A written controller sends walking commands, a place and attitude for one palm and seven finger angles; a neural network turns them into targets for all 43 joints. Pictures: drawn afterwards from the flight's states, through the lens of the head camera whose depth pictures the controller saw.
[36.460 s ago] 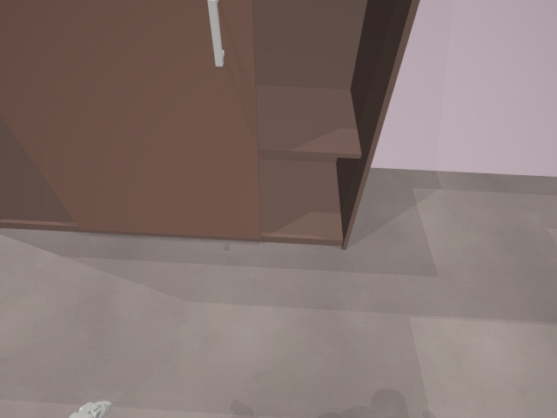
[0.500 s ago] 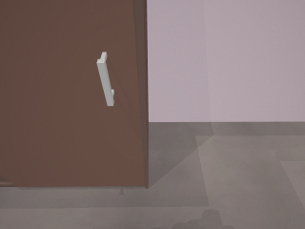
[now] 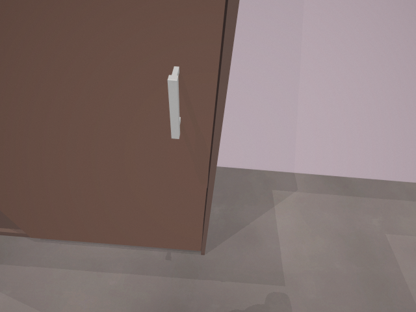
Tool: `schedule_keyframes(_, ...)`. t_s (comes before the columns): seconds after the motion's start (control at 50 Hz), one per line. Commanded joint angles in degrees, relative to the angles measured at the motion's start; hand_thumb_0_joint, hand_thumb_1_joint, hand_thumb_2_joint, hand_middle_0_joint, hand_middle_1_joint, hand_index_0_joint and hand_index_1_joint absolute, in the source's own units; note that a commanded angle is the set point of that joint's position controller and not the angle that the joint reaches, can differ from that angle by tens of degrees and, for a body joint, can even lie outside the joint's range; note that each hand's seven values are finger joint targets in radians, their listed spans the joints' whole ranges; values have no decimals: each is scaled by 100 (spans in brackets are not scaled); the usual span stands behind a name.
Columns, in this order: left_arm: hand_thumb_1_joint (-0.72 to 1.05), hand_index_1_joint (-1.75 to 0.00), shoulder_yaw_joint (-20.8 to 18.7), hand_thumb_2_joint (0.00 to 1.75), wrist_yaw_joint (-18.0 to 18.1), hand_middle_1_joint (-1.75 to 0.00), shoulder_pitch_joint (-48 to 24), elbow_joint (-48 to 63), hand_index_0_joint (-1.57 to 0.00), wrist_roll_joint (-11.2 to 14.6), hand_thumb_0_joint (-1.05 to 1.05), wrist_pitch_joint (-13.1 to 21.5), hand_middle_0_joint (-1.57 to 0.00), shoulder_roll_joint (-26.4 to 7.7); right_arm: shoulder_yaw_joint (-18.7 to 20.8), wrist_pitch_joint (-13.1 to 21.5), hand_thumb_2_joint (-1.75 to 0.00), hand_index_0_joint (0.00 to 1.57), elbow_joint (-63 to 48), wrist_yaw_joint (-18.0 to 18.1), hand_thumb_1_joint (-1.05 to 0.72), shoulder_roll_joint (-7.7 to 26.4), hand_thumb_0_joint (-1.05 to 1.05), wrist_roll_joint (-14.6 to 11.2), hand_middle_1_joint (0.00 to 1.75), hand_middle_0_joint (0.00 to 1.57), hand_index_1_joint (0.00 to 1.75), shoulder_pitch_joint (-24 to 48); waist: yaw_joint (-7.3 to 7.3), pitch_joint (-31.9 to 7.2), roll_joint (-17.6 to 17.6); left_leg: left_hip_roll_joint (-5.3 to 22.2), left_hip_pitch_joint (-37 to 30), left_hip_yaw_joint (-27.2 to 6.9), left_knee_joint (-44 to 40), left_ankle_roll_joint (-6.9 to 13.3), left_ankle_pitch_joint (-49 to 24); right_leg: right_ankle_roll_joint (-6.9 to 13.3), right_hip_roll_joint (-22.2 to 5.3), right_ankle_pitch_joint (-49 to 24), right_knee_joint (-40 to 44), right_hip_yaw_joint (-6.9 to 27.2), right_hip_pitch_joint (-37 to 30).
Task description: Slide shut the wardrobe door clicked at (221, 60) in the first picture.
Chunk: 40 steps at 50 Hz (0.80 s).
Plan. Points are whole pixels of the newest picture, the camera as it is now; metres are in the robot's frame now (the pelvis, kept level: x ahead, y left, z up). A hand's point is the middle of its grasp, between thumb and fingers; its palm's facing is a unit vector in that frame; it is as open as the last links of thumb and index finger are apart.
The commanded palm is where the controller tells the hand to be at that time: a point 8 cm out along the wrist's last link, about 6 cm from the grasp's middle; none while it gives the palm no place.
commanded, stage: look again from close up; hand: left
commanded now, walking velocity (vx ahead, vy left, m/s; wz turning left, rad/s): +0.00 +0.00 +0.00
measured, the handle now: (175, 104) +0.48 +0.11 +0.15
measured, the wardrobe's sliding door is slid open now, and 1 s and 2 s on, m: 0.00 0.00 0.00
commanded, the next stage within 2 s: raise the hand with hooked fingers in 0.78 s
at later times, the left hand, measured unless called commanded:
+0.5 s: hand out of the picture +0.03 +0.20 -0.17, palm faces -0.02 -0.97 -0.24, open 7.4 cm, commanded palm none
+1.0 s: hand out of the picture +0.14 +0.19 -0.08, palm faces +0.25 -0.95 -0.18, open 7.5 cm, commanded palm +0.11 +0.24 -0.05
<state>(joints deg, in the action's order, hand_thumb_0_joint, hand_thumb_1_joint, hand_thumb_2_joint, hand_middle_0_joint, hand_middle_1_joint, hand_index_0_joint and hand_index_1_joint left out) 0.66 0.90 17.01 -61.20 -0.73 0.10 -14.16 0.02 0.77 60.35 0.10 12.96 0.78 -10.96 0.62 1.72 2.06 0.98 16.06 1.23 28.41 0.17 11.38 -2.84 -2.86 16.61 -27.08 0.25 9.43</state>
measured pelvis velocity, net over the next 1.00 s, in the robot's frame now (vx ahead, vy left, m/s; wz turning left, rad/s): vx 0.00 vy -0.02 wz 0.02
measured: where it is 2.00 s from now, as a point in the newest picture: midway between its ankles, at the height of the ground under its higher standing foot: outside the picture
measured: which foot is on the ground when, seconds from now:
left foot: down 0.00-1.00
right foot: down 0.00-1.00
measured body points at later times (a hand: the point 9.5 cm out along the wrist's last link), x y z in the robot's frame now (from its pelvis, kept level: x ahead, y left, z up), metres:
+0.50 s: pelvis +0.00 -0.01 +0.00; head +0.01 +0.00 +0.45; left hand +0.03 +0.25 -0.15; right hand +0.05 -0.26 -0.14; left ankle +0.04 +0.12 -0.74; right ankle -0.02 -0.15 -0.74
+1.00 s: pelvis +0.00 -0.02 +0.00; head +0.01 -0.01 +0.45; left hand +0.12 +0.24 -0.07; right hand +0.09 -0.27 -0.13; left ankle +0.04 +0.12 -0.74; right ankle -0.02 -0.15 -0.74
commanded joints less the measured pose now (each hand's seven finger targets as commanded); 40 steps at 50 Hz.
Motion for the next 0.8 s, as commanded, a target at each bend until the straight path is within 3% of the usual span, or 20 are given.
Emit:
schedule_keyframes(0.0,90,-30,-136,90,54,-30,130,208,-20,-18,0,145,-20,-742,205,91,-90,20,-208,50,-90,943,0,-22,30,20,30,65,-33,-20,-303,484,-344,-593,-741,161,105,367,-283,-273,621,335,376)
schedule_keyframes(0.52,90,-30,-153,90,51,-30,-89,85,-20,-7,0,150,-20,-787,136,89,-90,20,153,52,-90,902,0,-26,30,20,30,71,-18,-16,-93,500,-552,-458,-849,95,-431,352,-309,-545,810,354,228)
schedule_keyframes(0.7,90,-30,-167,90,56,-30,-61,70,-20,5,0,177,-20,-768,128,107,-90,20,199,70,-90,870,0,-26,30,20,30,46,-23,-225,-146,506,-711,-379,-723,75,-845,364,-337,-1008,774,375,101)
schedule_keyframes(0.78,90,-30,-164,90,58,-30,-47,51,-20,3,0,159,-20,-733,118,104,-90,20,210,81,-90,860,0,-28,30,20,30,38,-21,-114,-197,517,-685,-387,-769,75,-818,352,-318,-933,789,356,130)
